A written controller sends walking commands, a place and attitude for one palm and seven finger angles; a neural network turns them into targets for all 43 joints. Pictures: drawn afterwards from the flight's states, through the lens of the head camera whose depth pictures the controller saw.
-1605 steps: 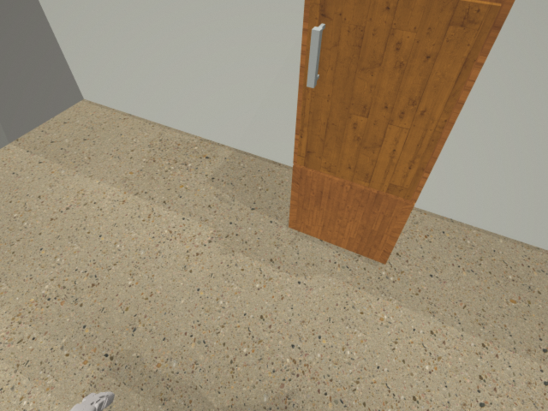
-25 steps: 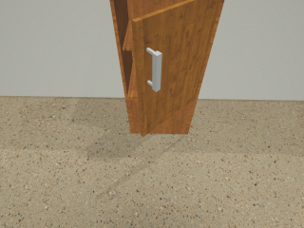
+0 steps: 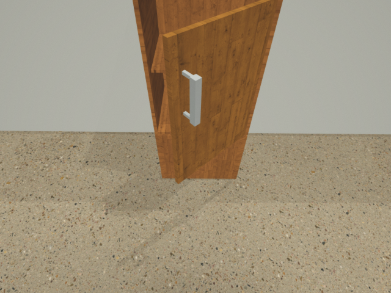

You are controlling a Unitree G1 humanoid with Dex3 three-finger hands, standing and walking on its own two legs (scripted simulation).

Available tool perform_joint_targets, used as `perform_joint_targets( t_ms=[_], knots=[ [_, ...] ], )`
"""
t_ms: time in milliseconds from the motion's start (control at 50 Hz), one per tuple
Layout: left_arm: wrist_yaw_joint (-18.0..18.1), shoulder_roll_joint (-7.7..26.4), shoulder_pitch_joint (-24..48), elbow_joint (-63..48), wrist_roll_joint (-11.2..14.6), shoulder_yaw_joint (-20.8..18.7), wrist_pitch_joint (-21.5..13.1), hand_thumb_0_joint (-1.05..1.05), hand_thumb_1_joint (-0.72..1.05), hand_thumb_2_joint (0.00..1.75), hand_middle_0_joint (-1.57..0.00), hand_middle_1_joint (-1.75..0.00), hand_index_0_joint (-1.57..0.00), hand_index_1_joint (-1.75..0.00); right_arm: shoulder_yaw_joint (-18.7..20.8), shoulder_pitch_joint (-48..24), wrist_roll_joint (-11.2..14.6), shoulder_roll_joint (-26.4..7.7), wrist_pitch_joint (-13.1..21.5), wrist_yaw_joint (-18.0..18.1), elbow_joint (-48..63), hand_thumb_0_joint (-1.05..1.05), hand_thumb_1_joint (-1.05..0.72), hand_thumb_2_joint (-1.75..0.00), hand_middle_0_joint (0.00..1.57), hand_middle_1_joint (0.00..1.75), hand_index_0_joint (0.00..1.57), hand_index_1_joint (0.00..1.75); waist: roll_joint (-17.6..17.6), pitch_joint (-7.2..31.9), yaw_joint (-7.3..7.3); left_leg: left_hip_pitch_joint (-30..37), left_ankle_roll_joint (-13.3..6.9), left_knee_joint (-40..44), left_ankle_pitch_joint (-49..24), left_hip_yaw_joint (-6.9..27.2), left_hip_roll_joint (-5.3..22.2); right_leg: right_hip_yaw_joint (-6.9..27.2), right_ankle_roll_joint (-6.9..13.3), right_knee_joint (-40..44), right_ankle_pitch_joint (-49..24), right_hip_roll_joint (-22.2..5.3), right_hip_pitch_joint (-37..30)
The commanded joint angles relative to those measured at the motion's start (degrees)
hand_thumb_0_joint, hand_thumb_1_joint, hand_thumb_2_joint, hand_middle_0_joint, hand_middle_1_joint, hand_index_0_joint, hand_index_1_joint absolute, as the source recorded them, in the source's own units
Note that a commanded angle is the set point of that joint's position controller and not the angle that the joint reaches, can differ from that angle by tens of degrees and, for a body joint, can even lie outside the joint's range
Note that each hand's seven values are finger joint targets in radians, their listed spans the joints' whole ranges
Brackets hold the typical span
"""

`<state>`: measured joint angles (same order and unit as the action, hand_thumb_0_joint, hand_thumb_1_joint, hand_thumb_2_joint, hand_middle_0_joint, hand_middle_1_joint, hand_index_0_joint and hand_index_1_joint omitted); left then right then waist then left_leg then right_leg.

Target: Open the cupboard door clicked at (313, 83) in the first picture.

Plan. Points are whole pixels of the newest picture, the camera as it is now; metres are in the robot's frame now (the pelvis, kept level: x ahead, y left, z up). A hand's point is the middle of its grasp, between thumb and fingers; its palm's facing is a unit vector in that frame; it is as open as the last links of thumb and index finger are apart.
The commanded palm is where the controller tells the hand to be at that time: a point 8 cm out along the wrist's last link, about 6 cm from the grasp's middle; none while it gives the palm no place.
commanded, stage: let the arm hang, fingers relaxed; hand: left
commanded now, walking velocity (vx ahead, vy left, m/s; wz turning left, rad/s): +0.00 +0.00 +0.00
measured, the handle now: (190, 98) +0.58 +0.05 +0.07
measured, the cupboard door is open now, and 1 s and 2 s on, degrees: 42 42 42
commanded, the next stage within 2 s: look to check the result in 0.04 s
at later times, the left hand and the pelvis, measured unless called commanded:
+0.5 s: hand out of the picture +0.00 +0.16 -0.17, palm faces +0.05 -0.98 -0.17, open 7.4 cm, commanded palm none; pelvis +0.02 +0.00 +0.00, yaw +0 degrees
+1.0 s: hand out of the picture +0.03 +0.17 -0.18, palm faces -0.01 -0.98 -0.19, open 7.4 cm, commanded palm none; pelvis +0.02 -0.01 +0.00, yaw -5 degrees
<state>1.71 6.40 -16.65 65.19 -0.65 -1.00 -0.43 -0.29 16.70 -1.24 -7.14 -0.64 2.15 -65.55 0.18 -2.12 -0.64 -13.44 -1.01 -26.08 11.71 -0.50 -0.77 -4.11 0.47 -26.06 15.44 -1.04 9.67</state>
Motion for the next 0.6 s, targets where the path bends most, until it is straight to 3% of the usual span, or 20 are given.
perform_joint_targets(
  t_ms=[0, 280, 440, 500, 580],
  knots=[
    [0.49, 5.73, -4.93, -0.53, 0.16, -1.22, -0.36, 0.00, 0.90, 0.90, -0.20, -0.30, -0.20, -0.30, 0.50, 3.65, -0.03, -4.64, 0.96, 0.11, 1.45, 0.00, -0.90, -0.90, 0.20, 0.30, 0.20, 0.30, 1.32, -1.81, 0.57, -0.08, -0.91, 5.69, -6.03, 5.45, 5.18, 4.76, 1.56, 6.02, -4.25, -5.05, 0.59],
    [0.46, 6.01, -5.23, -0.12, 0.20, -0.98, -0.61, 0.00, 0.90, 0.90, -0.20, -0.30, -0.20, -0.30, 0.38, 2.18, 0.21, -5.87, 1.06, 0.24, 1.12, 0.00, -0.90, -0.90, 0.20, 0.30, 0.20, 0.30, -1.68, -1.49, 0.70, 2.95, -1.02, 5.58, -9.76, 5.06, 5.30, 4.35, 1.22, 7.06, -7.18, -5.25, -0.21],
    [0.46, 6.22, -4.73, -0.01, 0.27, -0.82, -0.52, 0.00, 0.90, 0.90, -0.20, -0.30, -0.20, -0.30, 0.15, 1.76, 0.08, -5.90, 1.06, 0.29, 0.64, 0.00, -0.90, -0.90, 0.20, 0.30, 0.20, 0.30, 0.51, -2.08, 0.52, 2.86, -0.80, 6.03, -10.31, 4.99, 5.22, 4.54, 1.27, 7.42, -7.87, -5.41, -1.05],
    [0.49, 6.24, -4.89, 0.06, 0.29, -0.86, -0.66, 0.00, 0.90, 0.90, -0.20, -0.30, -0.20, -0.30, 0.22, 1.54, 0.11, -5.97, 1.19, 0.35, 0.76, 0.00, -0.90, -0.90, 0.20, 0.30, 0.20, 0.30, -0.14, -0.46, 0.62, 3.83, -0.90, 5.60, -11.93, 4.92, 5.34, 4.29, 1.28, 7.20, -9.80, -5.54, -2.07],
    [0.49, 6.30, -5.10, 0.04, 0.25, -0.83, -0.73, 0.00, 0.90, 0.90, -0.20, -0.30, -0.20, -0.30, 0.23, 1.21, 0.24, -6.23, 1.15, 0.38, 0.70, 0.00, -0.90, -0.90, 0.20, 0.30, 0.20, 0.30, -0.77, -1.35, 0.77, 4.01, -0.87, 5.60, -11.97, 4.77, 5.31, 3.96, 1.16, 7.66, -10.23, -5.45, -1.76]
  ],
)
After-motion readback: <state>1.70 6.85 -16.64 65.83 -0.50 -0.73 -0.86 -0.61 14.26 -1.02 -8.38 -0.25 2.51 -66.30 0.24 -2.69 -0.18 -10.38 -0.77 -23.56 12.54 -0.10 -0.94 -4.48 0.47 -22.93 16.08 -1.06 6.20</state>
